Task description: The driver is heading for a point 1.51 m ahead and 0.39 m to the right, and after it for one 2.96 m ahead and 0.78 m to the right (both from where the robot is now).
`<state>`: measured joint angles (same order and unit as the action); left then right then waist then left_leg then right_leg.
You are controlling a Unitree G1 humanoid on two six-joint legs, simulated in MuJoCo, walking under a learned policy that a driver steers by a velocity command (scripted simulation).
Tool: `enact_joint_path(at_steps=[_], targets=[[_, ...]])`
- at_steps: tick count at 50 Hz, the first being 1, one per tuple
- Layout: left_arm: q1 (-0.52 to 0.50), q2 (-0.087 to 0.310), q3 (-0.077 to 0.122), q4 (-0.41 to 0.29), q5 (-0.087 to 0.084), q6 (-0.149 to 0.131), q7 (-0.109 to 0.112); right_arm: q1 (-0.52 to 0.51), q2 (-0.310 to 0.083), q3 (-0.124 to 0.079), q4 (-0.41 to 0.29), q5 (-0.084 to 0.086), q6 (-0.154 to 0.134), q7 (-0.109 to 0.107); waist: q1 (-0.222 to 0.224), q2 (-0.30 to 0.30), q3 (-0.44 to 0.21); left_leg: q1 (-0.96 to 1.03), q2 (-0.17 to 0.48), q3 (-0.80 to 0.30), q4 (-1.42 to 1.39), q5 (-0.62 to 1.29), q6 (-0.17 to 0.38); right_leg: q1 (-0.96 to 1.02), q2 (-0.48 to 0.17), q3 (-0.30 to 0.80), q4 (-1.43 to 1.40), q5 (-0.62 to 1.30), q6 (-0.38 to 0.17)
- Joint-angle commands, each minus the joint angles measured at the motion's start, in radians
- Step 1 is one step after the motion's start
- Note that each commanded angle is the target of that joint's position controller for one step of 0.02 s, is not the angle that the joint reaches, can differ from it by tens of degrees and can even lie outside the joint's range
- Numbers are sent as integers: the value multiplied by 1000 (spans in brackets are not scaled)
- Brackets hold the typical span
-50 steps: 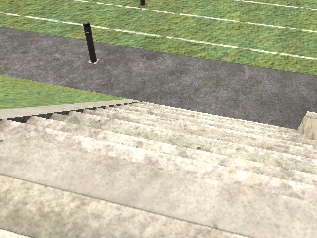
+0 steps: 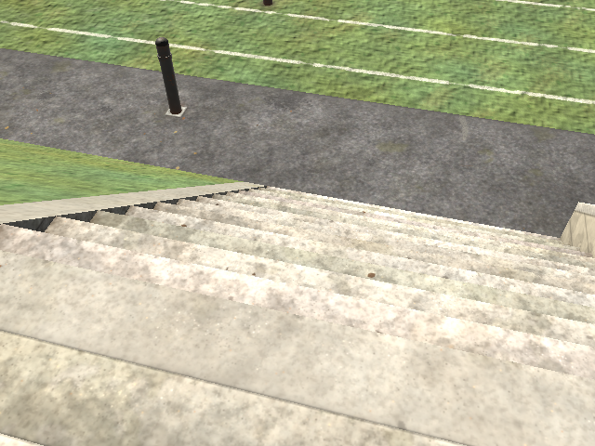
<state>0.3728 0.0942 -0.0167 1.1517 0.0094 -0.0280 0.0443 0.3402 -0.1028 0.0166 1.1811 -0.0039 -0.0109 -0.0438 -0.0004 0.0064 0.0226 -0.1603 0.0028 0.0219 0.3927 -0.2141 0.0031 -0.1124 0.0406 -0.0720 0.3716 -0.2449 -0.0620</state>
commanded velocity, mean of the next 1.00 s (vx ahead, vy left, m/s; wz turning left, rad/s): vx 0.24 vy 0.00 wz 0.00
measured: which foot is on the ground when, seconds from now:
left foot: down 0.00-0.38, up 0.40-0.70, down 0.72-1.00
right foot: down 0.00-0.74, up 0.76-1.00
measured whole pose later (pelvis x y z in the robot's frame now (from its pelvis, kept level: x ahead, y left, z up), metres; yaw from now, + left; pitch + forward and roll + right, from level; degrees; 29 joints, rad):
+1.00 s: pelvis +0.24 +0.08 +0.00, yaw +0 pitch +0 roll +0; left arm 0.19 0.19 0.05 0.99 0.03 -0.04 -0.03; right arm 0.50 -0.12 -0.03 1.09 -0.02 -0.09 -0.01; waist -0.02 -0.04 0.01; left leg -0.01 -0.07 0.11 0.24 -0.24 0.08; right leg -0.63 -0.09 -0.05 1.00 -0.14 -0.06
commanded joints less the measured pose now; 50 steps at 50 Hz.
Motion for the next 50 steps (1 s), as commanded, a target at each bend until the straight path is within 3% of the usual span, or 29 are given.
enact_joint_path(at_steps=[1,15,16,18,20,21,23,26,29,32,34,35,36,37,38,39,40,41,43,44,50], targets=[[100,60,8,1,0,-3,2,90,-56,-7,3,0,-1,-2,0,-6,79,-26,93,-85,-53,120,27,-49,-140,129,-85,140,-4],[105,60,9,-3,0,-6,2,91,-56,-8,8,1,1,-4,0,-8,79,-23,95,-79,-45,123,19,-35,-141,132,-88,186,-5],[113,58,8,-1,1,-5,2,94,-51,-7,10,0,2,-4,4,-10,61,-18,87,-73,-46,78,20,-26,-135,135,-104,98,-8],[127,100,25,-2,0,3,1,78,-60,-13,-3,-8,4,-2,18,-53,84,-76,34,-23,28,-80,27,-31,-136,182,-146,-174,-38],[190,149,51,7,1,16,-3,27,-66,-20,-42,-27,5,10,52,-120,151,-256,-19,60,201,-250,39,-18,-237,327,-228,-519,-119],[219,155,59,13,3,18,-6,-12,-58,-20,-68,-39,3,18,71,-133,198,-328,-2,76,282,-262,47,-33,-306,406,-271,-589,-161],[247,148,64,18,19,7,-11,-80,-68,-29,-119,-40,-11,33,77,-102,236,-463,52,32,455,-270,59,-13,-377,480,-316,-520,-215],[202,149,66,-2,15,-22,-13,-84,-79,-44,-145,-30,-39,51,35,-41,173,-503,75,11,476,-178,58,63,-346,391,-300,-321,-195],[186,153,64,-13,12,-43,-13,-128,-77,-53,-179,-21,-45,62,27,-75,145,-416,55,42,368,-108,50,30,-293,275,-270,-187,-168],[188,174,67,-17,15,-52,-17,-156,-89,-62,-213,-15,-42,66,24,-114,149,-301,35,74,263,-77,54,-38,-282,224,-226,-142,-164],[156,186,70,-25,10,-54,-22,-75,-89,-69,-197,-11,-47,66,-24,-101,139,-122,0,115,177,-22,62,-132,-262,180,-139,-90,-147],[147,187,69,-29,10,-58,-26,23,-103,-81,-164,-10,-52,61,-64,-76,110,18,-34,129,138,-34,67,-186,-230,146,-37,15,-128],[145,161,60,-31,15,-65,-32,170,-148,-102,-121,-14,-65,51,-126,0,39,205,5,60,85,-81,85,-256,-171,77,174,110,-97],[141,79,39,-80,0,-69,-42,326,-274,-133,-103,-30,-73,39,-168,261,-49,379,295,-392,-123,-369,179,-467,-32,-58,573,-59,-24],[114,130,55,-105,20,-69,-52,354,-261,-129,-75,-20,-56,40,-142,267,-50,333,389,-710,-282,-530,235,-582,6,30,798,-273,-36],[66,144,62,-124,31,-61,-59,206,-231,-114,-115,-19,-51,41,-63,132,46,221,380,-611,-264,-562,219,-624,-75,79,885,-191,-51],[27,134,60,-132,28,-62,-67,104,-194,-104,-151,-16,-56,48,-36,42,82,120,345,-504,-267,-441,203,-601,-109,93,865,-90,-53],[19,117,62,-131,20,-63,-70,58,-176,-95,-164,-13,-64,50,-2,18,92,58,296,-393,-280,-302,181,-552,-133,95,816,-30,-49],[47,106,66,-120,28,-43,-72,63,-123,-76,-158,-8,-81,42,31,40,78,22,228,-247,-287,-100,152,-486,-145,76,760,24,-27],[43,107,69,-123,28,-34,-74,99,-121,-72,-144,-9,-87,37,33,54,78,30,222,-213,-281,-12,160,-491,-141,63,747,39,-19],[-227,100,69,-218,21,-12,-79,238,-113,-54,-111,-16,-95,33,-6,53,115,128,189,-76,-256,389,177,-645,-127,-1,562,156,13]])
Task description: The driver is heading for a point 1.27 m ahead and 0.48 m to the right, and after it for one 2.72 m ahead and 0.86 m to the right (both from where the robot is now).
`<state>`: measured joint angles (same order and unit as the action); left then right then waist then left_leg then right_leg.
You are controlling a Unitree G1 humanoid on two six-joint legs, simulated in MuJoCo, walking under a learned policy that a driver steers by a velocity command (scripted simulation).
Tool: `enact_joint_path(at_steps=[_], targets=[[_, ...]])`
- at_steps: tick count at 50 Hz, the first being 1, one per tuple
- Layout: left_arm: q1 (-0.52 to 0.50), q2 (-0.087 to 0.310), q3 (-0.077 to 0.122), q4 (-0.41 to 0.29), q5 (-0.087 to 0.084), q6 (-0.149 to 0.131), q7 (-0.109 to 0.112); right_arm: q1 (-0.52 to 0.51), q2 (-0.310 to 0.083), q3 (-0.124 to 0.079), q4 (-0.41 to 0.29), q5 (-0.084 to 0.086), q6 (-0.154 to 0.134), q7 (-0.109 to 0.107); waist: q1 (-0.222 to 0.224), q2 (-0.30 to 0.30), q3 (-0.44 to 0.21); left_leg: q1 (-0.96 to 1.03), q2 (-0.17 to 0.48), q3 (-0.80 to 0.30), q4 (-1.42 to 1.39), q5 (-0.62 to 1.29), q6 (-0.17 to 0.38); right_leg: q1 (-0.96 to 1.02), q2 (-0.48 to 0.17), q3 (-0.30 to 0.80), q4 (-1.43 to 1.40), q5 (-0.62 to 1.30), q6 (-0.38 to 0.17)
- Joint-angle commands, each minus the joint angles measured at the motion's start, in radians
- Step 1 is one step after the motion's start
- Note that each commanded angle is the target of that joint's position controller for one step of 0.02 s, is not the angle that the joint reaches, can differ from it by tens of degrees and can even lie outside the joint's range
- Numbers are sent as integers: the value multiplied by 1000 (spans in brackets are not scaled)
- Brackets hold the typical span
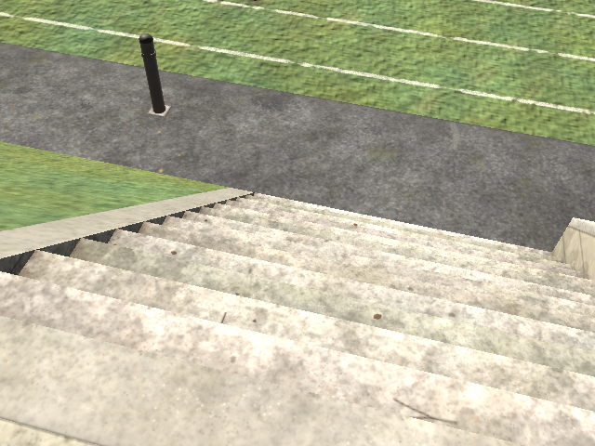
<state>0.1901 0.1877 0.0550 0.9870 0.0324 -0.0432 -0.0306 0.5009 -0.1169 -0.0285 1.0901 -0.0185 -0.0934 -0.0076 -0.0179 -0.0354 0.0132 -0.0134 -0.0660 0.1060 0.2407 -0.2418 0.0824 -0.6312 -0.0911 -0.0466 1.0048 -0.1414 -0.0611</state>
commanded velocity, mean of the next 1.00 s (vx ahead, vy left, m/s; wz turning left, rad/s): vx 0.49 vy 0.00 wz -0.18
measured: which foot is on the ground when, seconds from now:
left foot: down 0.00-0.22, up 0.24-0.74, down 0.76-1.00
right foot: up 0.00-0.22, down 0.24-0.78, up 0.80-1.00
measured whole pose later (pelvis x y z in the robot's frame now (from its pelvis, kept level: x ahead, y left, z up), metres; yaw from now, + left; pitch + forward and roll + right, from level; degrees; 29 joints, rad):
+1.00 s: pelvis +0.49 +0.00 -0.01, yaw -12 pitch -1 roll +0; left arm 0.29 0.27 0.10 0.88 0.01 0.05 0.01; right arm 0.34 -0.22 -0.05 0.88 -0.02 -0.06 -0.01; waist 0.00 -0.02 0.02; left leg -0.21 -0.01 0.18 0.50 -0.27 0.08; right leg -0.57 -0.02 0.07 1.23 -0.25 -0.06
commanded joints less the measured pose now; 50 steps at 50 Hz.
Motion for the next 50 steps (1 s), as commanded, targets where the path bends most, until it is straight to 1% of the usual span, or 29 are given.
enact_joint_path(at_steps=[1,4,7,9,11,12,13,14,15,16,18,19,21,24,30,33,35,37,38,39,40,41,42,44,45,47,48,49,50], targets=[[-92,-1,-6,-73,-5,2,-5,78,-97,-6,-23,-1,-13,-3,5,99,133,-28,247,-140,-101,458,95,-105,16,-39,-142,81,13],[-189,-8,-17,-112,-13,1,-6,99,-113,-6,-19,3,-15,-10,-11,121,140,-14,244,-106,-92,547,88,-21,51,-76,-306,137,-3],[-209,17,-12,-135,-14,-4,5,103,-130,-11,-12,-1,-16,-17,2,128,138,62,276,-93,-47,694,92,44,75,-84,-383,99,-50],[-111,44,2,-115,-13,-14,20,80,-155,-19,-12,-2,-16,-24,51,132,77,117,279,-68,96,950,78,168,124,-100,-408,25,-90],[175,85,30,-23,-6,-31,32,41,-186,-28,-17,2,-3,-26,171,115,-66,64,249,-43,445,944,55,479,155,-90,-502,37,-130],[319,162,54,7,17,-39,37,46,-153,-19,-38,17,-1,-19,212,49,-169,-130,191,-18,745,616,36,718,-27,105,-529,-1,-173],[331,241,69,-4,29,-35,30,171,-24,0,-58,42,5,-7,119,-132,-295,-473,0,-33,1127,-281,-1,970,-334,605,-603,31,-306],[288,229,73,0,-19,-17,22,111,-120,-27,-70,32,11,-8,136,-59,-299,-579,3,-159,1234,-242,10,920,-319,720,-722,-130,-336],[189,164,54,-11,-25,-16,25,-3,-151,-36,-110,21,9,-9,101,-38,-122,-658,63,-157,1218,-158,18,782,-286,566,-750,-198,-289],[138,98,36,-19,-17,-24,24,-71,-148,-38,-128,12,5,-9,86,29,-35,-643,94,-153,1166,-102,26,647,-247,467,-788,-126,-251],[135,28,12,3,-10,-41,32,-35,-105,-39,-113,-5,29,-4,6,34,13,-521,138,-163,1046,-64,17,468,-161,300,-810,27,-175],[157,23,7,11,-10,-51,34,-15,-85,-39,-105,-4,46,-3,-8,18,20,-489,138,-154,1015,-67,8,434,-147,258,-810,95,-166],[214,53,7,30,-14,-67,37,-43,-83,-42,-116,-9,74,-1,-25,-1,41,-495,137,-133,941,-39,-10,408,-122,198,-818,199,-159],[268,79,1,33,-27,-65,38,-190,-104,-42,-175,-5,91,6,-15,-21,80,-591,155,-105,797,97,-32,434,-104,145,-831,285,-140],[354,78,-21,24,-39,-39,56,-447,-113,-29,-267,-1,73,21,51,-40,91,-575,119,-45,479,286,-58,511,-56,130,-794,465,-96],[365,84,-21,17,-27,-21,57,-466,-116,-17,-282,7,75,16,58,-61,70,-490,83,-26,484,247,-61,533,-54,120,-738,584,-108],[336,115,-14,0,-18,-17,57,-453,-132,-19,-295,8,67,10,46,-57,68,-403,52,-19,430,165,-49,528,-54,132,-684,631,-131],[294,142,-4,-18,-19,-9,68,-280,-166,-33,-262,10,56,-1,-28,-59,12,-263,27,-58,355,54,-25,563,-59,167,-531,729,-129],[270,149,1,-25,-40,-5,70,-135,-189,-45,-231,6,43,-10,-101,-20,-45,-119,46,-78,241,155,0,540,-26,150,-339,671,-109],[290,101,-9,-63,-59,-8,68,8,-281,-67,-226,-16,26,-17,-129,123,-184,117,276,-307,199,287,57,390,42,103,-21,325,-81],[481,-4,-18,-45,-55,3,67,-15,-300,-64,-236,-3,27,-5,-17,256,-280,314,498,-568,198,426,171,127,175,87,245,-467,-48],[423,83,8,-34,-24,20,68,-73,-258,-66,-236,27,42,6,-43,177,-196,160,472,-596,126,155,207,19,143,142,310,-394,-43],[307,129,27,-72,-22,30,61,-177,-194,-47,-266,15,46,12,-20,107,-59,2,438,-497,65,65,198,13,103,155,334,-300,-34],[240,132,43,-105,-30,61,56,-252,-160,-30,-286,5,38,16,26,107,31,-180,379,-314,16,190,154,71,59,160,290,-194,-16],[251,105,41,-106,-28,77,51,-257,-156,-28,-291,6,29,12,49,117,46,-240,350,-248,30,249,128,96,45,167,267,-154,2],[244,98,47,-114,-27,99,39,-186,-183,-31,-273,2,15,-2,52,104,33,-224,352,-198,56,395,112,69,46,145,272,-122,3],[223,95,48,-119,-27,103,38,-155,-198,-35,-266,1,11,-5,53,88,29,-208,361,-176,72,466,108,42,44,148,256,-92,4],[188,89,42,-132,-13,108,39,-125,-221,-42,-249,-8,15,-10,42,87,24,-213,364,-136,121,537,110,23,55,112,282,-67,11],[174,92,42,-140,-16,113,42,-108,-226,-41,-251,-6,16,-10,41,82,17,-203,366,-113,146,592,104,-7,57,116,275,-43,14]])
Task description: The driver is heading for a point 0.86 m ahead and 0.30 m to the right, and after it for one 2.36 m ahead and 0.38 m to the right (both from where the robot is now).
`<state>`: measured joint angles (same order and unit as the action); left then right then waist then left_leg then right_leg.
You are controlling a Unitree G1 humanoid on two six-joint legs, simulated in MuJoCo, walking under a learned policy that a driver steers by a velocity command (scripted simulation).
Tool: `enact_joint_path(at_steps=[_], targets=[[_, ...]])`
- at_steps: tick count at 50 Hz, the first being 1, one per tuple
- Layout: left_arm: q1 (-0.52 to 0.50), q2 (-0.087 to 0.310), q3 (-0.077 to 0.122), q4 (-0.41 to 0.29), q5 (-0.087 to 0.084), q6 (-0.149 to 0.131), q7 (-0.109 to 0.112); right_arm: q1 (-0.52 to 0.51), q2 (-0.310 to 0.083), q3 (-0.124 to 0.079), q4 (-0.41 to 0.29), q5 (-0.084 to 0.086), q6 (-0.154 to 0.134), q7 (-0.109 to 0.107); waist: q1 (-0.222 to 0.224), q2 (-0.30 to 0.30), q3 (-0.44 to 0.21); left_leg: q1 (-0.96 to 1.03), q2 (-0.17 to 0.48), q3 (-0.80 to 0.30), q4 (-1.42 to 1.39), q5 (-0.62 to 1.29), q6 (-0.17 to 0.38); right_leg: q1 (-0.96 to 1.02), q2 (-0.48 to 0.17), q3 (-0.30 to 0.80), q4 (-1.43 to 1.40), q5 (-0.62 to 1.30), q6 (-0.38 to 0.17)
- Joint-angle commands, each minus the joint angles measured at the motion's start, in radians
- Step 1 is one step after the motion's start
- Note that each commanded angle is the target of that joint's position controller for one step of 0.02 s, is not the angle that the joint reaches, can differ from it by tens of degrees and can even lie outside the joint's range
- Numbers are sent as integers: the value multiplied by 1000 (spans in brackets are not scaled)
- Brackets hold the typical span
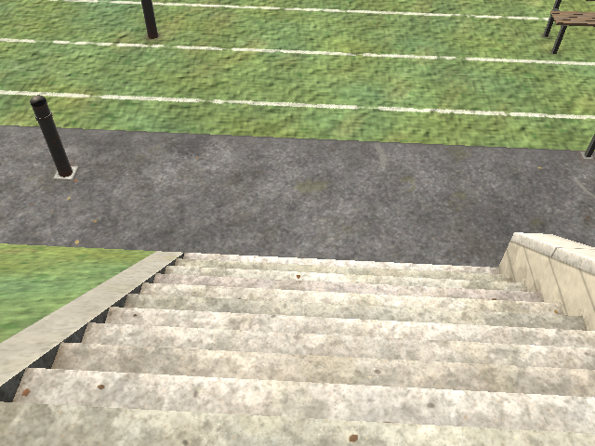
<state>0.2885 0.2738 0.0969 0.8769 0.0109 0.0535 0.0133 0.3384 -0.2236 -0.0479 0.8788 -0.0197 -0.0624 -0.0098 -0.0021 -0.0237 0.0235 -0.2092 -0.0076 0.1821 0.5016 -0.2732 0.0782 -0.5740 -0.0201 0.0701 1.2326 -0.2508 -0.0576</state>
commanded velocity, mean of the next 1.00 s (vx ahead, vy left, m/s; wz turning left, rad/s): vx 0.50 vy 0.00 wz -0.54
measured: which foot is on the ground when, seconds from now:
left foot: down 0.00-0.32, up 0.34-0.78, down 0.80-1.00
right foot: up 0.00-0.28, down 0.30-0.80, up 0.82-1.00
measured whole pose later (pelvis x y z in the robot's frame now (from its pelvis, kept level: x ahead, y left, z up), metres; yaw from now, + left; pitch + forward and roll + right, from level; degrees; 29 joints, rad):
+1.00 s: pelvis +0.24 -0.12 -0.23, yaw -31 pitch -1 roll +1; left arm 0.19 0.22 0.02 0.77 0.04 0.04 0.04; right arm 0.50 -0.22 0.00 0.90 0.00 -0.06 0.01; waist 0.01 -0.05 -0.02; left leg -0.25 -0.04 0.09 0.74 -0.47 0.06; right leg -1.01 0.09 0.15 1.87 -0.33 -0.04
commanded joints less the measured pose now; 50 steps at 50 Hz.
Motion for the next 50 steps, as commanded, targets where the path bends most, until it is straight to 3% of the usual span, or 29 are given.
enact_joint_path(at_steps=[1,3,6,12,14,15,16,17,18,19,20,23,24,26,31,35,37,38,39,40,41,43,44,45,46,47,48,49,50], targets=[[58,4,-2,-38,5,20,-1,63,-123,-19,-42,-5,-12,-6,23,85,1,-6,309,-171,-93,633,100,-82,-13,-4,32,88,12],[47,26,3,-34,17,25,0,92,-157,-21,-44,-22,-23,3,14,122,-39,5,311,-166,-7,546,109,-101,-1,-36,86,212,-11],[-44,40,6,-66,20,36,7,113,-162,-16,-51,-9,-22,10,-3,126,-14,-8,337,-163,64,520,94,-170,12,-31,90,238,-22],[-132,59,5,-114,32,38,13,85,-214,-28,-73,-17,-3,9,-8,183,-17,-58,390,-114,202,475,48,-95,18,-150,43,137,-7],[-15,74,10,-104,19,36,17,-43,-240,-33,-96,-14,4,6,82,208,-50,-181,364,-30,313,679,-11,169,29,-207,-72,42,-17],[169,89,19,-59,5,26,20,-138,-262,-41,-107,-4,8,6,190,198,-113,-294,325,19,500,817,-42,425,59,-230,-151,-14,-43],[444,97,26,2,5,7,18,-321,-269,-49,-132,24,21,6,390,98,-131,-539,240,7,989,598,-67,679,41,-124,-303,25,-124],[334,150,14,27,-33,-15,8,-320,-111,-9,-200,-10,40,0,249,-323,91,-779,23,-21,1242,-278,-79,452,-29,194,-488,590,-148],[240,155,-11,-12,-65,-44,5,-231,-73,13,-248,-42,47,-24,88,-235,105,-759,59,-179,1113,-257,-94,300,-122,416,-605,707,-142],[191,156,-12,-35,-45,-53,5,-129,-100,1,-201,-38,56,-30,13,-45,70,-679,77,-183,1053,-224,-117,222,-192,441,-641,533,-188],[161,217,1,-49,1,-55,11,-19,-113,0,-160,-39,56,-25,-25,-69,-19,-626,71,-226,978,-156,-116,156,-222,568,-699,131,-224],[6,138,-32,-97,25,-100,-4,-109,-167,-31,-134,-31,95,-31,-82,-6,-2,-493,19,-197,895,124,-117,-76,-116,433,-537,46,-200],[40,103,-42,-72,9,-113,3,-164,-165,-37,-139,-33,104,-26,-62,24,12,-546,21,-248,869,219,-107,-58,-96,425,-437,-111,-192],[113,125,-37,-72,-1,-121,14,-225,-123,-22,-162,-49,109,-14,-34,-8,-32,-603,-8,-254,819,226,-92,32,-70,455,-405,-104,-184],[103,108,-39,-123,15,-108,45,-324,-91,0,-231,-36,83,27,-6,-75,-54,-419,-99,-193,449,435,-129,20,27,430,-360,-270,-219],[121,82,-35,-128,40,-43,47,-317,-40,20,-255,27,44,32,90,-103,-19,-237,-56,-237,-4,455,-106,101,78,397,-263,-230,-220],[131,74,-38,-113,27,-16,61,-223,-47,10,-207,46,38,22,100,-96,28,-95,24,-260,-184,527,-74,82,71,407,-174,-106,-222],[132,72,-40,-112,17,-11,56,-147,-53,0,-180,48,42,17,89,-62,35,8,62,-279,-304,599,-53,68,86,397,-80,-21,-215],[43,74,-40,-112,4,-15,36,47,-49,-12,-131,25,48,10,-20,-69,-25,287,54,-174,-222,778,-45,-104,125,297,136,0,-200],[15,56,-38,-141,-7,-27,9,170,-90,-25,-106,18,49,4,-85,91,-64,495,134,-256,-185,789,6,-316,215,169,473,-290,-149],[51,-1,-46,-199,-40,-38,-4,171,-122,-10,-133,14,40,11,-30,236,-159,633,325,-384,133,1171,65,-481,240,57,858,-675,-122],[90,10,-58,-172,-1,-51,26,212,-154,-20,-111,21,10,39,-3,122,-183,538,368,-443,139,860,150,-619,163,61,1030,-489,-125],[59,34,-52,-158,22,-47,37,236,-144,-15,-97,21,4,39,0,60,-129,419,346,-443,71,674,156,-635,156,55,1025,-399,-111],[-16,60,-57,-204,41,-41,42,220,-229,-38,-82,27,-13,25,-4,157,-71,324,456,-658,-74,281,271,-697,99,51,962,-356,-55],[-142,72,-51,-191,64,-26,40,134,-129,-1,-63,35,-11,20,6,1,92,154,349,-561,-87,107,208,-771,98,125,912,-202,-16],[-179,58,-49,-225,41,-23,39,144,-126,14,-70,15,-22,22,13,73,146,39,341,-575,-49,125,171,-762,86,128,731,-96,15],[-139,41,-52,-189,26,-25,33,184,-95,28,-24,8,-22,27,28,58,169,-33,307,-530,-8,212,123,-737,81,141,644,-42,31],[-128,19,-54,-171,28,-25,25,230,-101,31,-2,11,-26,26,22,60,160,-68,289,-507,14,218,105,-718,88,138,584,-9,40],[-148,-25,-70,-177,9,-20,9,133,-72,48,-34,16,-25,15,72,55,180,-275,231,-410,-37,145,80,-549,97,111,323,135,75]])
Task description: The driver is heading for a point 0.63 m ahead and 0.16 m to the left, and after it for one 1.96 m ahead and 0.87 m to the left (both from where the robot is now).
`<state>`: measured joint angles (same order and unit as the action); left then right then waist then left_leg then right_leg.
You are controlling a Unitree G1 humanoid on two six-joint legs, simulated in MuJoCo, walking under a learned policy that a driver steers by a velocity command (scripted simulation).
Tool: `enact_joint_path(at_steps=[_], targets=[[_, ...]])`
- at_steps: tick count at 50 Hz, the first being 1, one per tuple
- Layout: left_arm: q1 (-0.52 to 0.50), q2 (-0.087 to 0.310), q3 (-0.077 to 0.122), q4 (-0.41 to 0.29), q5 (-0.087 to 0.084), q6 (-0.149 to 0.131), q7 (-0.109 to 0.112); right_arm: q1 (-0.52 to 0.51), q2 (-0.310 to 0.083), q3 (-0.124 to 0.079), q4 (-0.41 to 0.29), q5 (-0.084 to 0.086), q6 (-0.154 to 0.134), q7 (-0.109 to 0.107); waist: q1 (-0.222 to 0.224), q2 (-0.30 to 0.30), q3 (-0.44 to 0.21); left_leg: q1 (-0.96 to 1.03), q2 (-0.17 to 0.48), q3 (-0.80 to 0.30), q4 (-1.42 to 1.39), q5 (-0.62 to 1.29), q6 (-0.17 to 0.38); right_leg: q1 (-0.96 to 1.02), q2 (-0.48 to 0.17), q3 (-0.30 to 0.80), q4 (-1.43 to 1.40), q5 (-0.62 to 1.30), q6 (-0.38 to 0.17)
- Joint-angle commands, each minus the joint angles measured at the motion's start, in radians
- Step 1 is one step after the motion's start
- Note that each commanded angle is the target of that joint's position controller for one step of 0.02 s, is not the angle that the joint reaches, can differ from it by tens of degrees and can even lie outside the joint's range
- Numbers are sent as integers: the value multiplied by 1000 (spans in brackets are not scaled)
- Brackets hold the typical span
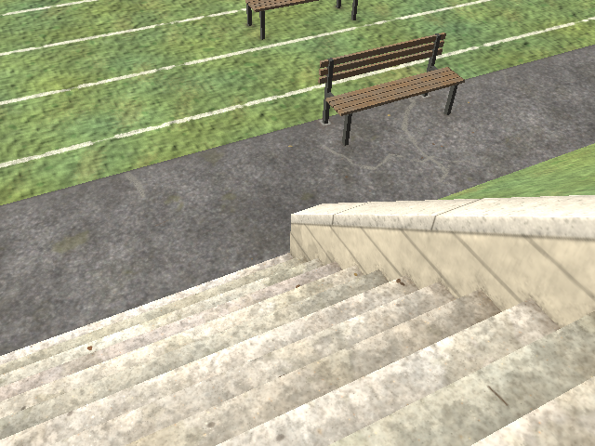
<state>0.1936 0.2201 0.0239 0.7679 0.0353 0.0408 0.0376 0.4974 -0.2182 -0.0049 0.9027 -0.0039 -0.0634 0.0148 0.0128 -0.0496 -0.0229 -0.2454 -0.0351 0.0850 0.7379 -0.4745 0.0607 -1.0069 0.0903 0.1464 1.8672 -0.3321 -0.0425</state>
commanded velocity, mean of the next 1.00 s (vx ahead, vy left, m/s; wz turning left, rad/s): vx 0.46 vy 0.00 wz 0.23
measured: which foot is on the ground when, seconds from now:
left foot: down 0.00-0.44, up 0.46-1.00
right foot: up 0.00-0.44, down 0.46-1.00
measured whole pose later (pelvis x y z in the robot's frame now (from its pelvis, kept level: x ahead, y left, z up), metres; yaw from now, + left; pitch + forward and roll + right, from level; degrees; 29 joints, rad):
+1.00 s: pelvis +0.49 -0.22 -0.30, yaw +16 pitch -3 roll -2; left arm 0.45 0.17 -0.01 0.93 0.01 -0.03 0.05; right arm 0.09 -0.20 -0.05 0.78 -0.03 0.04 0.03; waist 0.06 0.05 0.02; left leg -0.62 -0.01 0.02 0.78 0.48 0.05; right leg -0.29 -0.06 -0.34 1.28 -0.91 -0.09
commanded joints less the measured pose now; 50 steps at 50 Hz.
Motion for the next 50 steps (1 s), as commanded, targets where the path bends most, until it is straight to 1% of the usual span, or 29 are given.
enact_joint_path(at_steps=[1,3,4,6,8,10,12,14,15,17,18,19,20,21,23,24,25,26,27,29,30,31,34,36,39,43,47,48,50], targets=[[-59,0,-6,-67,2,-9,-33,-73,-85,12,-72,2,-27,-13,58,120,192,-328,229,-277,-298,407,98,79,-31,-19,-513,378,59],[23,3,10,12,16,-6,-44,-28,-195,-16,-35,12,-28,-11,55,193,62,-254,263,-290,-258,475,98,280,-46,-48,-523,555,21],[47,51,28,36,9,-2,-39,-27,-208,-28,-40,3,-26,-1,53,219,39,-159,251,-248,-201,493,96,259,-47,-96,-556,567,5],[-74,74,36,18,1,2,-36,34,-184,-30,-24,-2,-10,7,-13,234,109,-35,248,-251,-185,527,99,195,-65,-161,-627,435,-14],[-267,70,42,-28,0,-26,-35,213,-141,-32,52,-53,-2,-22,-138,253,205,374,275,-384,-88,354,149,-210,-122,16,-775,425,-10],[-302,71,51,-39,-6,-62,-45,256,-165,-47,64,-79,8,-33,-143,235,202,493,353,-469,-100,430,184,-261,-159,60,-855,330,-13],[-365,64,50,-53,-11,-82,-55,243,-173,-52,54,-75,9,-33,-151,193,211,447,387,-479,-121,424,189,-216,-177,11,-860,288,-11],[-491,30,46,-88,-34,-104,-61,338,-124,-37,94,-80,-6,-40,-227,124,271,457,355,-457,-85,240,179,-308,-174,-32,-954,410,-30],[-469,2,27,-96,-38,-120,-78,252,-86,-27,74,-69,-11,-59,-172,55,263,318,340,-401,-73,134,133,-112,-247,-21,-1122,717,-28],[-364,1,12,-32,-65,-113,-102,72,-123,-34,-8,-42,-19,-53,-133,-33,222,-109,223,-228,-97,-73,47,504,-205,-121,-1379,1004,-13],[-298,16,20,8,-75,-99,-107,75,-164,-49,1,-34,-20,-54,-126,3,184,-154,226,-231,-70,-64,42,681,-188,-132,-1358,1041,9],[-114,56,31,73,-79,-81,-95,38,-199,-61,-8,-36,-12,-60,-51,43,158,-87,224,-223,69,-39,42,770,-238,-69,-1454,1064,12],[83,110,51,142,-62,-61,-72,15,-221,-70,5,-35,1,-63,32,98,77,-58,173,-187,278,79,29,932,-222,-97,-1471,1033,30],[263,166,71,192,-20,-53,-58,31,-227,-81,28,-26,10,-60,117,81,11,-68,119,-150,565,218,24,1110,-208,-127,-1509,975,43],[414,253,77,212,35,-50,-64,60,-145,-94,54,-5,29,-58,185,-85,-34,-349,-74,-177,1294,-471,-5,1310,-272,-67,-1367,813,46],[384,231,44,198,12,-67,-83,298,-53,-74,48,19,18,-39,-20,-177,-98,-539,-22,-290,1237,-438,5,1398,-398,-54,-1026,1353,110],[367,244,62,207,-24,-69,-83,349,-39,-63,58,13,22,-47,-35,-255,-169,-578,19,-263,1178,-341,-2,1373,-462,41,-1079,1244,67],[322,225,57,187,-42,-78,-81,300,-25,-55,69,-17,45,-52,-38,-253,-114,-586,25,-218,1198,-216,-3,1170,-461,103,-1204,861,40],[182,215,54,146,-52,-86,-66,263,-25,-52,38,-25,63,-46,-95,-266,-145,-504,56,-220,1021,20,-3,962,-505,211,-1412,168,23],[154,139,29,143,-27,-120,-66,34,-69,-60,-5,-42,96,-42,-52,-226,5,-511,80,-238,962,174,14,665,-508,274,-1459,-44,-27],[175,123,20,148,-9,-125,-68,-6,-53,-60,-6,-17,109,-29,-72,-133,81,-526,78,-242,862,263,9,558,-488,209,-1454,-40,-25],[169,81,5,160,-13,-131,-57,-49,-33,-56,-22,-11,113,-22,-78,-104,121,-521,58,-256,738,356,-10,474,-475,169,-1399,-44,-36],[267,155,12,192,-17,-136,-36,-120,-30,-55,-39,-42,125,-35,-78,-115,70,-584,8,-246,719,426,-15,554,-471,134,-1336,261,-35],[239,89,-3,191,-44,-150,-29,-155,-44,-65,-50,-46,111,-17,-108,-56,64,-665,6,-299,597,694,7,600,-401,53,-1234,41,21],[226,86,-10,172,-38,-138,-15,-276,-31,-53,-102,-42,112,3,-103,-15,127,-652,-23,-259,466,901,-23,503,-391,12,-1220,-183,17],[328,89,-10,182,-37,-115,-2,-384,-38,-56,-176,-51,113,0,-37,10,146,-637,-3,-189,332,911,-24,609,-391,-91,-1095,189,-14],[345,76,-9,154,-25,-76,11,-533,-26,-46,-216,-18,98,3,59,-2,178,-429,-11,-4,15,975,-22,600,-330,-247,-986,216,-27],[372,88,-3,145,-22,-62,18,-560,-10,-40,-214,-13,90,16,95,27,174,-382,-11,25,-56,994,-27,619,-340,-256,-952,183,-33],[322,139,15,131,-24,-46,36,-532,-33,-51,-214,-32,87,12,72,-45,146,-436,36,-37,14,927,-3,704,-410,-179,-836,302,-61]])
